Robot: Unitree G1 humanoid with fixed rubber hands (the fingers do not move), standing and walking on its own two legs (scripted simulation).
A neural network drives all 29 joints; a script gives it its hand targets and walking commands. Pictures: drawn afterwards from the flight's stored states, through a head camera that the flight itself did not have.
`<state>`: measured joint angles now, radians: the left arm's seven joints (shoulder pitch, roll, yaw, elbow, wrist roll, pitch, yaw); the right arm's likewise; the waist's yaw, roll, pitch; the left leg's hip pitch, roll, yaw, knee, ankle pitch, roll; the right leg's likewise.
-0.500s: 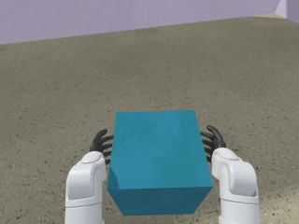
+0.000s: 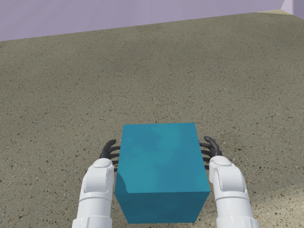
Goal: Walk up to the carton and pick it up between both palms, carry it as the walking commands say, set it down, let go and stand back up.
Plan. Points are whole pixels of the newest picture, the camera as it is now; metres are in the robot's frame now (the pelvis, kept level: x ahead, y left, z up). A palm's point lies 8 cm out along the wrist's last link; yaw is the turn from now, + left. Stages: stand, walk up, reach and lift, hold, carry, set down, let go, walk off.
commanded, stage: hold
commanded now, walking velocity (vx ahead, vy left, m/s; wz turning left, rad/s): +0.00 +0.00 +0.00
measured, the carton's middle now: (160, 175) +0.28 +0.00 -0.06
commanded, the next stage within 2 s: set down in 0.08 s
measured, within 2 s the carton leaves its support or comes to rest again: neither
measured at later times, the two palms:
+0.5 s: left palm (98, 169) +0.27 +0.17 +0.01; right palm (206, 165) +0.27 -0.13 +0.01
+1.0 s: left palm (112, 169) +0.32 +0.16 -0.09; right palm (201, 164) +0.33 -0.14 -0.08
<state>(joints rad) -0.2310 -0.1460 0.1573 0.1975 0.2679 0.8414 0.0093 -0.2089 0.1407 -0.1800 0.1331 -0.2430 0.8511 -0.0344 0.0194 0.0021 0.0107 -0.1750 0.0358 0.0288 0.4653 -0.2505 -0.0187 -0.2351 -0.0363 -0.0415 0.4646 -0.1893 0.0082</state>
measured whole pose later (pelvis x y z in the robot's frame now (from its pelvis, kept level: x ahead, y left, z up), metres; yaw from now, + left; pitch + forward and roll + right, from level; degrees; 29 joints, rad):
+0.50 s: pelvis -0.05 +0.01 -0.01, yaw +4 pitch -6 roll +0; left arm -0.53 -0.14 0.39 0.62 0.40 0.58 -0.02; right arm -0.49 0.19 -0.48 0.55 -0.38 0.55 0.00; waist -0.01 -0.03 0.09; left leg -0.25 -0.04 -0.11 0.57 -0.22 -0.01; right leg -0.27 0.02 0.10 0.56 -0.22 0.02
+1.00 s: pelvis -0.01 +0.01 -0.03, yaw +4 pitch +19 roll +0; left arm -0.43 -0.17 0.35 0.58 0.31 0.27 0.04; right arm -0.42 0.17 -0.44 0.51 -0.31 0.28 0.02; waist -0.04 -0.01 -0.06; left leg -0.74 -0.05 -0.10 0.72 -0.30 -0.02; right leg -0.77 0.04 0.12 0.72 -0.27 0.03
